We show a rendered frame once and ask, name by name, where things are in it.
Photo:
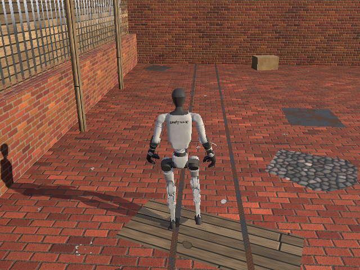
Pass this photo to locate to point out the left robot upper arm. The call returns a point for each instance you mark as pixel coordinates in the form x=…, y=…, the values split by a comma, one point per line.
x=158, y=128

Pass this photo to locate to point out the robot left forearm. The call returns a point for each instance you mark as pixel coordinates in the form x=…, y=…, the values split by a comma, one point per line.
x=152, y=147

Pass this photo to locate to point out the humanoid robot torso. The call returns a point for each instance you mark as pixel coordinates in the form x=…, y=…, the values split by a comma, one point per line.
x=179, y=129

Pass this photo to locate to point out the robot right forearm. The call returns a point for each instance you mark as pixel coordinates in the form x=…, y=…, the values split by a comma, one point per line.
x=208, y=148

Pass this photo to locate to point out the right robot upper arm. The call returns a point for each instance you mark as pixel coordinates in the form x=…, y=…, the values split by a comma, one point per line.
x=200, y=127

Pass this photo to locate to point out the right robot shin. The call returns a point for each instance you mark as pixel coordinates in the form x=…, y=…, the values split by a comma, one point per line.
x=197, y=198

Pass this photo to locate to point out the robot left hand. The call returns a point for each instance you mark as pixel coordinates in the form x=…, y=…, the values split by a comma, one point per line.
x=153, y=156

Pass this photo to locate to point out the robot right hand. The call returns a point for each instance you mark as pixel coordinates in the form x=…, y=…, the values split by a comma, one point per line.
x=212, y=159

